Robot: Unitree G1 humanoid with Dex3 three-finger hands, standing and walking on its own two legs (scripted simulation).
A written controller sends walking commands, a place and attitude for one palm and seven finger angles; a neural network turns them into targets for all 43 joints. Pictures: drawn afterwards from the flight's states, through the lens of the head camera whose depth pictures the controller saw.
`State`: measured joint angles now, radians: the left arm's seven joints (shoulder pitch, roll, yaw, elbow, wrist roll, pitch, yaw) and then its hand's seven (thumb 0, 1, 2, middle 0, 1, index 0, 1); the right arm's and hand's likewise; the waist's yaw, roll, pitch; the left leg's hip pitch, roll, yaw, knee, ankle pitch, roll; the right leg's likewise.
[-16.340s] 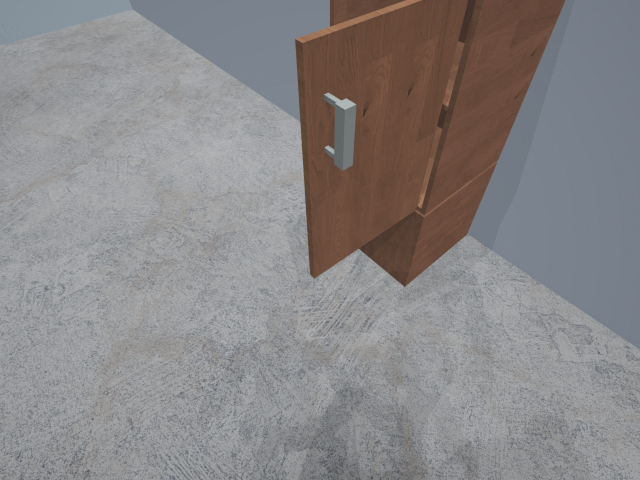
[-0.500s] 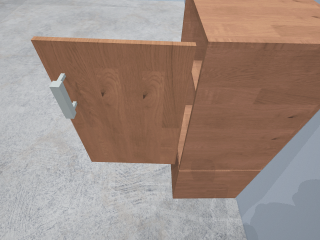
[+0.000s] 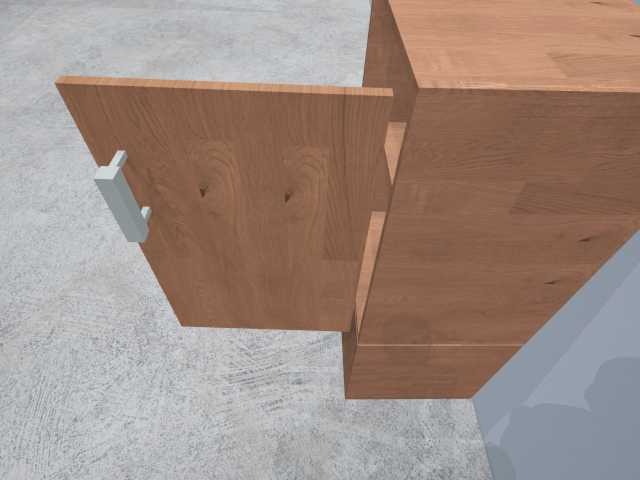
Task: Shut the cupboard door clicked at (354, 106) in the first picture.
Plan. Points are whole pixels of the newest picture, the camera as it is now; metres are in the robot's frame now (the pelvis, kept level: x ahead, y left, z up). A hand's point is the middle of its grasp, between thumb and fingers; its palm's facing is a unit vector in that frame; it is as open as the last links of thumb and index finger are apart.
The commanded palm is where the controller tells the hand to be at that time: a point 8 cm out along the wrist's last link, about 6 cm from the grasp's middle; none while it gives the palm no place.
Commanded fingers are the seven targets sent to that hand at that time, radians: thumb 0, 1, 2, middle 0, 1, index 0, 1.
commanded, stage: look again from close up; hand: left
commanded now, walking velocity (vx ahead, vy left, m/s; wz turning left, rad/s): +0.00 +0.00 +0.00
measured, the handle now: (129, 196) +0.44 +0.31 +0.09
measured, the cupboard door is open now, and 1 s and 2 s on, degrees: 88 88 88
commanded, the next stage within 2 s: shuffle to correct the standing spot in 0.30 s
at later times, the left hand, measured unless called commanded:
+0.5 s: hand out of the picture +0.00 +0.18 -0.18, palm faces +0.03 -0.98 -0.19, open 7.4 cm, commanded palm none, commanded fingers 0.00 0.90 0.90 -0.20 -0.30 -0.20 -0.30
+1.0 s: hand out of the picture +0.02 +0.24 -0.18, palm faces +0.07 -0.97 -0.25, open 7.4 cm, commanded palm none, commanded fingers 0.00 0.90 0.90 -0.20 -0.30 -0.20 -0.30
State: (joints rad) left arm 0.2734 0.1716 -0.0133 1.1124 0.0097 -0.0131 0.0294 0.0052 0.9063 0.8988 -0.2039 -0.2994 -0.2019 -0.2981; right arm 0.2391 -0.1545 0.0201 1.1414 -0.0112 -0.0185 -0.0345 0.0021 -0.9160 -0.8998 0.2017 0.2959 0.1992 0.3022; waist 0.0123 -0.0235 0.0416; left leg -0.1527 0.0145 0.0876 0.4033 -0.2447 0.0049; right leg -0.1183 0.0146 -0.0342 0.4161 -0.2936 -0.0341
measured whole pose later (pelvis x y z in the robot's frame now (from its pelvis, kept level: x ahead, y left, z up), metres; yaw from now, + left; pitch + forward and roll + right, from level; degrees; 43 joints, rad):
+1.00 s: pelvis -0.01 +0.05 -0.01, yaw +2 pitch +0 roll +2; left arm 0.22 0.18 0.05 1.00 0.03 0.05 0.03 0.01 0.91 0.90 -0.20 -0.30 -0.20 -0.30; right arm 0.25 -0.16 0.00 1.02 -0.03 0.00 -0.03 0.00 -0.92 -0.90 0.20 0.30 0.20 0.30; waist 0.01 -0.02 0.08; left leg -0.21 -0.08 0.11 0.44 -0.25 0.09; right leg -0.35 -0.06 -0.05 0.88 -0.49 -0.01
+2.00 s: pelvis +0.03 +0.02 +0.00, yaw +1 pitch +0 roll +0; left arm 0.26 0.18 -0.02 1.09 0.01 -0.01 0.03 0.01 0.91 0.90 -0.20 -0.30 -0.20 -0.30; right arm 0.22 -0.16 0.03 1.12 -0.01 -0.02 -0.04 0.00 -0.91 -0.90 0.20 0.30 0.20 0.30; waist 0.01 -0.02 0.04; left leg -0.12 0.00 0.10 0.41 -0.30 0.02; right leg -0.11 0.04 -0.04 0.41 -0.30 -0.06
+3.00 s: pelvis +0.00 +0.08 -0.01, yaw +2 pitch +0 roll +1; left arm 0.25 0.23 0.04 1.03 0.02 0.05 0.03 0.01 0.91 0.90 -0.20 -0.30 -0.20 -0.30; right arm 0.22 -0.17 -0.01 1.01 -0.03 0.00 -0.02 0.00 -0.91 -0.90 0.20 0.30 0.20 0.30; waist 0.03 -0.06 0.07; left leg -0.25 -0.04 0.09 0.52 -0.27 0.07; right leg -0.30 -0.05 0.00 0.79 -0.49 -0.02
